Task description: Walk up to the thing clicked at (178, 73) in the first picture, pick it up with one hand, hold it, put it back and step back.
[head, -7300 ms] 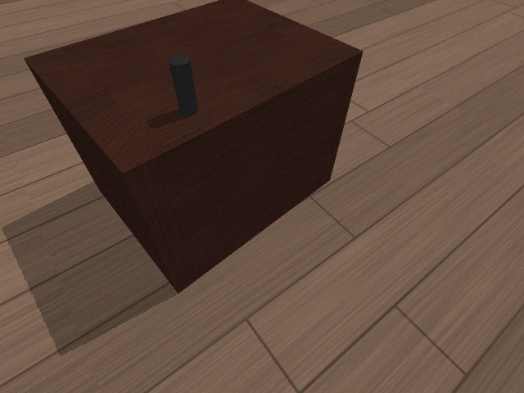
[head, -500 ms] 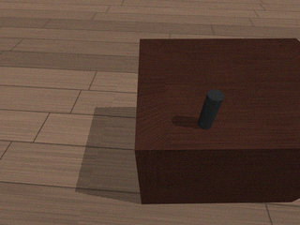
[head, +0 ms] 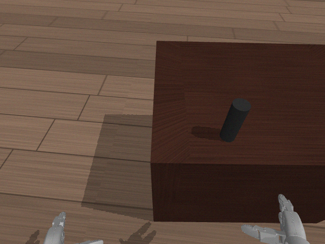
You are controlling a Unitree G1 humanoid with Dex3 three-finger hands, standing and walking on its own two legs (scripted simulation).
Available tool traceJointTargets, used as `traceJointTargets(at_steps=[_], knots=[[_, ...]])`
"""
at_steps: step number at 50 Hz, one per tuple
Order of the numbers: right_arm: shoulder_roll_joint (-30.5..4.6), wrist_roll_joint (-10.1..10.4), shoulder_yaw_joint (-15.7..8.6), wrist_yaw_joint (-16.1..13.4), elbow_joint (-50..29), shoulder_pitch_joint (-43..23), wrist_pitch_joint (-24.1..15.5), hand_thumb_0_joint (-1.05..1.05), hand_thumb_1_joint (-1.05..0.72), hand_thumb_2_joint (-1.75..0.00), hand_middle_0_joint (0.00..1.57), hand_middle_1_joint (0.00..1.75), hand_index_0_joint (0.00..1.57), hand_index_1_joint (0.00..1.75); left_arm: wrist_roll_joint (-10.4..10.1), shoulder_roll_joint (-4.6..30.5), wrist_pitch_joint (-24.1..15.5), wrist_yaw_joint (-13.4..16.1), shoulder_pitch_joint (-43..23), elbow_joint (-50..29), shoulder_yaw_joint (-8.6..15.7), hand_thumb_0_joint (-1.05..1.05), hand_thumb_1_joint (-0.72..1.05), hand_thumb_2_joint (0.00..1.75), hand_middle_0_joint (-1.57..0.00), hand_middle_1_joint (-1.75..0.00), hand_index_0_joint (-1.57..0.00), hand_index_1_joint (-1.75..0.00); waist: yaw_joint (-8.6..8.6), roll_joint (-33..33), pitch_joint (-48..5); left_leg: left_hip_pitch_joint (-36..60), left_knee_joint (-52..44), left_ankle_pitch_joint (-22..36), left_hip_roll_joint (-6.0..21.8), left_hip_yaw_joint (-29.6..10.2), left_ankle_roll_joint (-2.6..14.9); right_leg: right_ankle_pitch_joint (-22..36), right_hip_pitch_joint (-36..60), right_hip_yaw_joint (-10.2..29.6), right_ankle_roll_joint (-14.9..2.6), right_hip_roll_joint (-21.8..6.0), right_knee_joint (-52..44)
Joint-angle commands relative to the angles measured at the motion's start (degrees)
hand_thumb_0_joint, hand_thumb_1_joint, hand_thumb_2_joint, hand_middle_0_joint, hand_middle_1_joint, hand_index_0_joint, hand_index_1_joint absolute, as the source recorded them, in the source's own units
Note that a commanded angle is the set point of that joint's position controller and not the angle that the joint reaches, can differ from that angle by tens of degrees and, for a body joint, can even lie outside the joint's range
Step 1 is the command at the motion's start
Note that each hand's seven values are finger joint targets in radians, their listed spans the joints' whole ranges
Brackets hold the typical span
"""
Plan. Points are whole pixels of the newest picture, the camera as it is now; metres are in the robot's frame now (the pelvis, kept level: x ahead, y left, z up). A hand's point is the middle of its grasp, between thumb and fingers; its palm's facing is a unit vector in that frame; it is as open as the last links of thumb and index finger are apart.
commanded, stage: rise first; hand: right
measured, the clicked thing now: (233, 121) +0.46 -0.22 +0.00
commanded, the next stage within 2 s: go down in 1.34 s
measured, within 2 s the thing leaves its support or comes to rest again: neither
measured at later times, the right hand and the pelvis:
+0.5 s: hand (276, 213) +0.19 -0.25 +0.00, palm faces +0.29 +0.88 -0.37, open 17.4 cm; pelvis +0.01 +0.01 +0.00, yaw -1 degrees
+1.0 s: hand (292, 214) +0.17 -0.25 +0.06, palm faces +0.30 +0.87 -0.39, open 17.4 cm; pelvis -0.01 +0.01 +0.00, yaw -1 degrees
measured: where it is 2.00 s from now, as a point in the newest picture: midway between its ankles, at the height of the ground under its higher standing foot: outside the picture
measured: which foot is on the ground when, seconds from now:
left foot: down 0.00-1.00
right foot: down 0.00-1.00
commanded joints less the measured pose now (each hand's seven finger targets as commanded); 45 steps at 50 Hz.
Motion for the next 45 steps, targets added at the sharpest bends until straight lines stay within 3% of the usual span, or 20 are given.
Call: traceJointTargets(at_steps=[1,2,4,6,8,13,16,17,18,21,23,25,26,30,34,35,37,40,41,45], knots=[[-11.4,0.0,-4.2,-1.2,-15.4,-3.7,-2.6,0.0,0.38,-0.08,0.04,0.05,0.05,0.05,-0.1,6.7,-3.0,1.2,-6.6,-15.2,0.6,0.0,-0.38,0.06,-0.06,-0.05,-0.06,-0.05,-1.44,0.8,-6.0,1.5,-3.8,9.6,-0.8,2.2,0.9,8.6,4.9,-1.4,-1.33,1.1,-3.5],[-10.5,-0.2,-3.6,-1.4,-15.3,-2.4,-2.6,0.0,0.43,-0.07,0.04,0.05,0.05,0.05,0.2,8.8,-3.1,1.7,-5.5,-15.7,2.0,0.0,-0.45,0.05,-0.06,-0.05,-0.06,-0.06,-0.79,0.9,-5.4,1.1,-3.9,9.6,-0.8,2.0,0.88,8.6,5.6,-1.5,-1.34,1.0,-3.6],[-13.8,-0.5,-6.4,-1.8,-20.4,-3.4,-3.1,0.0,0.48,-0.06,0.04,0.05,0.05,0.05,0.6,12.5,-3.6,2.5,-4.7,-20.7,4.3,0.0,-0.52,0.04,-0.07,-0.06,-0.06,-0.06,-0.55,2.1,-8.8,2.6,-3.3,10.9,-0.9,2.1,0.86,10.0,8.7,-1.1,-1.3,0.9,-3.5],[-11.4,-0.5,-5.2,-1.8,-22.1,0.1,-3.2,0.0,0.5,-0.05,0.04,0.05,0.05,0.05,0.7,8.6,-3.5,2.6,0.2,-19.1,2.3,0.0,-0.53,0.04,-0.07,-0.06,-0.07,-0.06,-0.86,0.9,-7.1,2.8,-3.1,13.0,-0.7,2.4,0.72,12.0,9.3,-1.2,-1.39,1.2,-3.3],[-12.0,-0.5,-6.6,-2.0,-24.1,1.4,-3.1,0.0,0.5,-0.05,0.04,0.05,0.05,0.05,0.8,7.6,-3.6,2.6,-0.2,-18.9,1.8,0.0,-0.53,0.03,-0.07,-0.06,-0.07,-0.06,-1.74,0.0,-6.3,4.0,-3.0,14.0,-0.5,2.2,0.79,13.2,8.9,-1.3,-1.39,1.3,-3.3],[-9.4,-0.3,-6.0,-1.0,-29.9,5.8,-2.9,0.0,0.54,-0.04,0.04,0.06,0.04,0.06,0.9,4.3,-2.9,1.6,6.3,-15.0,0.1,0.0,-0.53,0.02,-0.06,-0.06,-0.07,-0.05,-0.56,-1.9,-3.6,2.8,-3.1,15.5,-0.7,2.6,0.59,14.4,9.3,-1.8,-1.32,1.2,-3.6],[-10.2,-0.3,-7.2,-0.5,-34.3,6.3,-2.9,0.0,0.54,-0.04,0.04,0.06,0.05,0.06,1.0,5.7,-2.9,1.2,1.5,-12.8,1.8,0.0,-0.52,0.02,-0.06,-0.06,-0.07,-0.05,-1.58,-3.5,-2.1,2.3,-3.4,13.4,-0.8,2.8,0.81,12.8,8.0,-1.6,-1.04,1.1,-4.2],[-9.0,-0.2,-6.2,-0.2,-34.2,6.7,-2.9,0.0,0.55,-0.04,0.04,0.06,0.05,0.06,1.0,4.7,-2.9,0.9,0.7,-12.8,0.4,0.0,-0.53,0.03,-0.06,-0.06,-0.06,-0.05,-1.21,-2.7,-0.9,1.9,-3.8,12.2,-0.7,2.7,0.73,11.3,7.6,-1.8,-1.12,1.1,-4.3],[-10.6,-0.1,-8.0,-0.3,-36.9,6.1,-3.3,0.0,0.54,-0.04,0.04,0.06,0.05,0.06,1.1,6.1,-3.1,1.0,-1.0,-13.7,1.9,0.0,-0.53,0.03,-0.06,-0.06,-0.06,-0.05,-1.55,-2.5,-1.8,2.4,-3.9,12.1,-0.6,2.6,0.63,11.2,7.7,-1.6,-1.17,1.2,-4.1],[-10.2,-0.2,-7.8,-0.1,-38.9,8.1,-3.9,0.0,0.55,-0.04,0.04,0.06,0.05,0.06,1.3,6.7,-3.4,1.1,-2.1,-16.2,2.1,0.0,-0.53,0.03,-0.06,-0.06,-0.06,-0.05,-1.23,0.4,-3.4,3.4,-3.8,13.6,-0.5,2.6,0.27,12.4,9.1,-1.6,-1.34,1.3,-3.6],[-11.7,-0.3,-9.5,-0.3,-41.5,7.9,-4.8,0.0,0.54,-0.04,0.04,0.05,0.05,0.05,1.5,9.7,-3.7,1.7,-3.2,-18.9,4.5,0.0,-0.54,0.04,-0.06,-0.06,-0.06,-0.06,-1.54,2.6,-5.3,4.5,-3.6,14.6,-0.3,2.7,-0.14,13.2,10.3,-1.3,-1.51,1.3,-3.5],[-10.9,-0.3,-9.2,-0.3,-42.0,9.2,-5.3,0.0,0.54,-0.05,0.04,0.05,0.05,0.05,1.6,8.5,-3.8,1.8,-1.7,-19.8,3.9,0.0,-0.54,0.05,-0.06,-0.06,-0.06,-0.06,-1.84,4.0,-4.9,4.9,-3.8,15.5,0.0,2.6,-0.45,13.7,11.0,-1.4,-1.81,1.5,-3.3],[-11.0,-0.2,-9.4,-0.4,-42.2,8.7,-5.4,0.0,0.55,-0.04,0.04,0.06,0.05,0.06,1.6,10.3,-3.9,2.1,-1.8,-21.1,5.5,0.0,-0.54,0.04,-0.06,-0.06,-0.06,-0.06,-1.2,4.3,-4.5,4.8,-4.0,15.3,0.1,2.4,-0.4,13.3,10.9,-1.5,-1.78,1.7,-3.5],[-8.8,-0.5,-8.5,0.2,-44.0,12.3,-6.3,0.0,0.55,-0.04,0.04,0.06,0.05,0.06,1.5,4.5,-3.5,1.1,2.0,-17.1,2.0,0.0,-0.54,0.05,-0.06,-0.06,-0.06,-0.06,-2.76,0.9,-2.1,4.6,-4.0,12.7,-0.2,3.0,0.4,12.3,9.9,-1.5,-1.42,1.4,-4.3],[-9.6,-0.4,-9.1,0.7,-48.4,11.8,-7.3,0.0,0.54,-0.04,0.04,0.06,0.05,0.06,1.5,5.4,-3.6,0.7,2.1,-15.7,3.0,0.0,-0.55,0.05,-0.06,-0.06,-0.06,-0.06,-2.0,-1.0,-0.4,3.3,-4.5,10.9,-0.2,2.9,0.53,10.3,9.2,-1.7,-1.29,1.5,-4.9],[-10.9,-0.3,-10.7,0.6,-49.0,11.3,-7.5,0.0,0.53,-0.04,0.05,0.05,0.05,0.05,1.4,6.5,-3.6,0.8,2.0,-15.0,4.6,0.0,-0.55,0.04,-0.06,-0.06,-0.06,-0.06,-1.61,-2.3,-0.3,3.0,-4.5,10.3,-0.2,2.8,0.65,9.6,9.2,-1.6,-1.27,1.5,-5.0],[-10.4,-0.2,-10.5,0.8,-49.8,11.8,-7.8,0.0,0.54,-0.04,0.05,0.06,0.05,0.06,1.5,7.9,-3.9,0.8,0.0,-15.9,5.8,0.0,-0.55,0.05,-0.06,-0.05,-0.05,-0.06,-1.4,-2.2,-0.2,2.8,-4.5,9.3,-0.4,3.1,0.78,9.0,9.4,-1.5,-1.11,1.3,-5.3],[-9.9,-0.2,-10.4,1.0,-51.6,12.4,-8.7,0.0,0.54,-0.04,0.05,0.05,0.05,0.05,1.6,4.8,-4.3,0.4,-0.4,-15.9,2.9,0.0,-0.55,0.05,-0.06,-0.06,-0.05,-0.06,-2.08,-1.0,-0.3,3.3,-5.0,8.4,-0.5,3.1,0.83,8.1,9.0,-1.3,-1.3,1.4,-5.1],[-10.3,-0.1,-10.5,0.9,-53.6,11.9,-9.1,0.0,0.53,-0.04,0.05,0.05,0.05,0.05,1.5,6.6,-4.6,0.7,-2.0,-17.0,4.7,0.0,-0.55,0.05,-0.06,-0.06,-0.06,-0.06,-1.96,-2.2,-0.6,3.3,-5.0,7.7,-0.5,3.0,0.96,7.5,9.0,-1.4,-1.1,1.4,-5.4],[-9.3,-0.2,-10.0,1.0,-52.0,13.7,-9.7,0.0,0.53,-0.04,0.05,0.05,0.05,0.05,1.7,6.7,-5.0,0.7,-0.5,-16.6,5.2,0.0,-0.56,0.05,-0.06,-0.06,-0.05,-0.06,-2.03,0.2,0.6,3.0,-5.4,5.8,-0.6,3.3,0.88,5.9,8.7,-1.3,-1.35,1.4,-5.6]])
